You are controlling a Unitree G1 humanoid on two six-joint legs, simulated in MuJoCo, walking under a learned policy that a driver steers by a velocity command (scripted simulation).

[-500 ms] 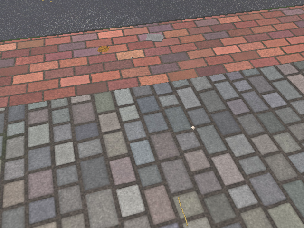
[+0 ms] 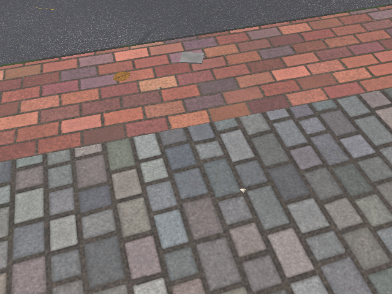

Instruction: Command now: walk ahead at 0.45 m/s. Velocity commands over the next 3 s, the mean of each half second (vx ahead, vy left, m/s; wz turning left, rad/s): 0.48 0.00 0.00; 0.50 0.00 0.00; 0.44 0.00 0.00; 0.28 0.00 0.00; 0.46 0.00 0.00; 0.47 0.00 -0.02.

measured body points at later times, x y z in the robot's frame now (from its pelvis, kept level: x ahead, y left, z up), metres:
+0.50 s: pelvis +0.29 +0.05 +0.00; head +0.31 +0.05 +0.44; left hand +0.34 +0.29 -0.15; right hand +0.30 -0.21 -0.15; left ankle +0.32 +0.10 -0.74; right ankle +0.24 -0.09 -0.66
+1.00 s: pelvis +0.57 -0.01 -0.01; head +0.60 -0.02 +0.44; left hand +0.66 +0.24 -0.14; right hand +0.56 -0.26 -0.16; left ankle +0.45 +0.11 -0.65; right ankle +0.63 -0.07 -0.75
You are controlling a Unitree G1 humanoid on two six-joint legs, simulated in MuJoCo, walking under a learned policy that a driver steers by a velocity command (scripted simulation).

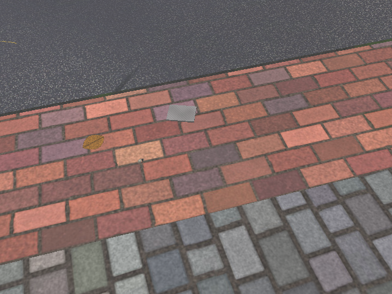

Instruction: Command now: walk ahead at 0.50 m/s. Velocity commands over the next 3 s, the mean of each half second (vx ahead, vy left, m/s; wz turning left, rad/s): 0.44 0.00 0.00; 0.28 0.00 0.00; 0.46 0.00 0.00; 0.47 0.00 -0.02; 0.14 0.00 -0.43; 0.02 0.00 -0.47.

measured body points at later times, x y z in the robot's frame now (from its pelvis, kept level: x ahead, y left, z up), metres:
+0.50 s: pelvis +0.26 +0.03 -0.01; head +0.31 +0.04 +0.44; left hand +0.20 +0.26 -0.16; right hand +0.42 -0.19 -0.13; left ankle +0.36 +0.10 -0.73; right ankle +0.08 -0.06 -0.66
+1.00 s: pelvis +0.37 +0.01 +0.01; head +0.36 -0.01 +0.46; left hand +0.41 +0.25 -0.13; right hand +0.38 -0.24 -0.15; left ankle +0.37 +0.10 -0.72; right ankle +0.35 -0.08 -0.74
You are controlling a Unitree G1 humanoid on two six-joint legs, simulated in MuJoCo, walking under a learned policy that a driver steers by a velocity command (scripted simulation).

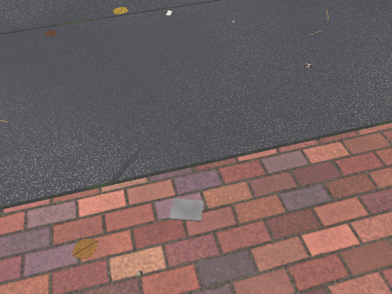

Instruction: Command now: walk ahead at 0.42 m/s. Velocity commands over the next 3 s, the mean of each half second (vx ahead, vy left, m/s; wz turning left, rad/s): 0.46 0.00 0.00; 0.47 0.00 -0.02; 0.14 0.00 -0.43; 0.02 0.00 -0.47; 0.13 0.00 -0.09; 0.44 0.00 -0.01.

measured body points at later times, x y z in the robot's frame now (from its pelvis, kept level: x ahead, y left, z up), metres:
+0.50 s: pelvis +0.23 +0.05 -0.01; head +0.26 +0.06 +0.43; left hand +0.19 +0.29 -0.17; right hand +0.35 -0.20 -0.14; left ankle +0.30 +0.12 -0.74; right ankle +0.07 -0.08 -0.65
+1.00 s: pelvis +0.50 +0.03 -0.02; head +0.54 +0.02 +0.42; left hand +0.69 +0.25 -0.14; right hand +0.42 -0.20 -0.17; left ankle +0.31 +0.12 -0.71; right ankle +0.61 -0.04 -0.75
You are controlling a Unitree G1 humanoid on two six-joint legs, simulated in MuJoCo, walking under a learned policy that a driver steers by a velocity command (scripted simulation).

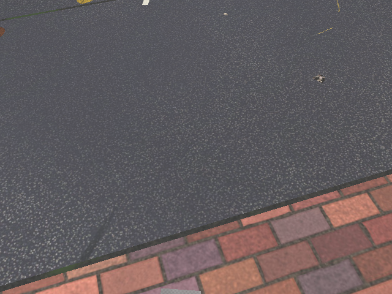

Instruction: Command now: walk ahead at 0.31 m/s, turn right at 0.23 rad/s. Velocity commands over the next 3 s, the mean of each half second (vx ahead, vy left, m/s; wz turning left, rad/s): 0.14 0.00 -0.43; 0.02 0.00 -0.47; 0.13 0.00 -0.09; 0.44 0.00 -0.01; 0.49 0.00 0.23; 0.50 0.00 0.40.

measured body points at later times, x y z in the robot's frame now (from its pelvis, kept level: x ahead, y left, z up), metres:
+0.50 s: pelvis +0.10 +0.01 +0.02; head +0.13 +0.00 +0.47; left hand +0.21 +0.28 -0.11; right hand +0.19 -0.27 -0.10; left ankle +0.16 +0.14 -0.69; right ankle +0.11 -0.07 -0.72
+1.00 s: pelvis +0.10 +0.03 +0.02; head +0.14 +0.02 +0.47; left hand +0.35 +0.20 -0.10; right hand +0.04 -0.25 -0.10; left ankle +0.15 +0.13 -0.72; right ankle +0.03 -0.06 -0.70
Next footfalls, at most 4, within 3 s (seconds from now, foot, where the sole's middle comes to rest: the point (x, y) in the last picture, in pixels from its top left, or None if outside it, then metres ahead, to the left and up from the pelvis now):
0.58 left None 0.19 0.11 -0.76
1.04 right None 0.07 -0.08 -0.76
1.46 left None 0.18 0.10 -0.76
1.92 right None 0.39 -0.24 -0.76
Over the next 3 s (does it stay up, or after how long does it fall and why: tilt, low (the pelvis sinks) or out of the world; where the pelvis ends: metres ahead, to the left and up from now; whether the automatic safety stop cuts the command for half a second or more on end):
stays up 0.83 -0.34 0.01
